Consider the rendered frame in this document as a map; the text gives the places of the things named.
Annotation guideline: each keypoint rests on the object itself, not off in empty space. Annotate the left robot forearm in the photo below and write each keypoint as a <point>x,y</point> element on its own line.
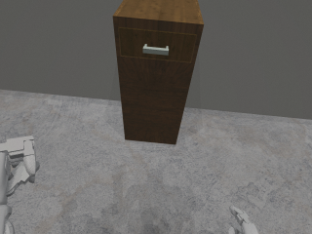
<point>6,227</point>

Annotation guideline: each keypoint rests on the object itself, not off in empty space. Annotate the right robot hand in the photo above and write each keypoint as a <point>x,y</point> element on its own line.
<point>244,221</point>

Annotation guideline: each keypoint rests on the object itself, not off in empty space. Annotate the handle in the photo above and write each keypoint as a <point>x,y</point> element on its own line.
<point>155,50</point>

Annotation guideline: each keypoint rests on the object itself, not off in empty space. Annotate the left robot hand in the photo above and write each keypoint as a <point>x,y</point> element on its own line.
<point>18,152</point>

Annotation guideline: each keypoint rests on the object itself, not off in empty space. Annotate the cabinet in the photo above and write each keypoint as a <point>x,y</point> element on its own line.
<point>154,91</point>

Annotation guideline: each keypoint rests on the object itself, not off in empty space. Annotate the drawer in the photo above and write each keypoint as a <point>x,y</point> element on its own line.
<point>180,45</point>

